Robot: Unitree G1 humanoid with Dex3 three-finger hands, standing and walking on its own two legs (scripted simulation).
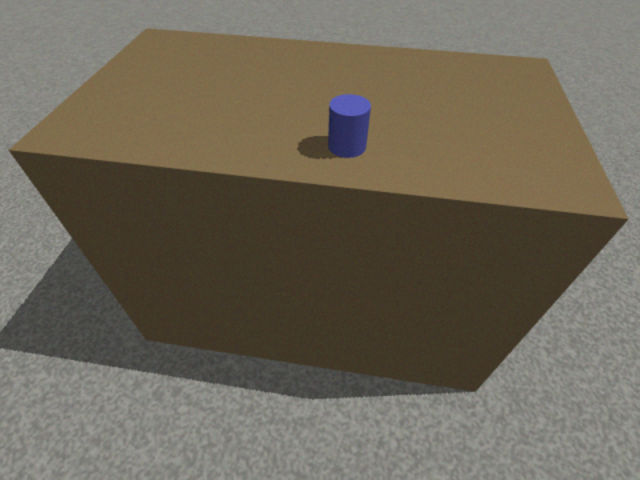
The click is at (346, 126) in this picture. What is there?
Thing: squat round
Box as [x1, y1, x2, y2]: [328, 94, 370, 157]
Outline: 344,94 334,97 329,104 328,147 336,155 352,157 362,153 365,149 370,103 361,96 353,94
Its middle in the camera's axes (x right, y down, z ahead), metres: +0.05 -0.22 +0.73
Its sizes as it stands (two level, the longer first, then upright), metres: 0.075 0.075 0.089
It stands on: a support 0.80 m high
